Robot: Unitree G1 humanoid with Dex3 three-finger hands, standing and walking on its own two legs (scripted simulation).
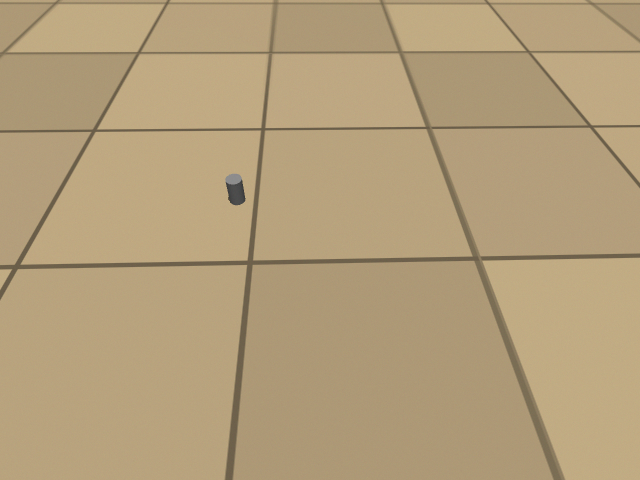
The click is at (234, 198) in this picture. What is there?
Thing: squat round
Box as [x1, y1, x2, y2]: [225, 174, 244, 204]
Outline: 230,174 225,178 230,202 233,204 240,204 244,201 241,177 238,174
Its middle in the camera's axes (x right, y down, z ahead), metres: -0.36 -0.22 +1.74
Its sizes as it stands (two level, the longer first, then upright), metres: 0.070 0.070 0.124
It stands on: the floor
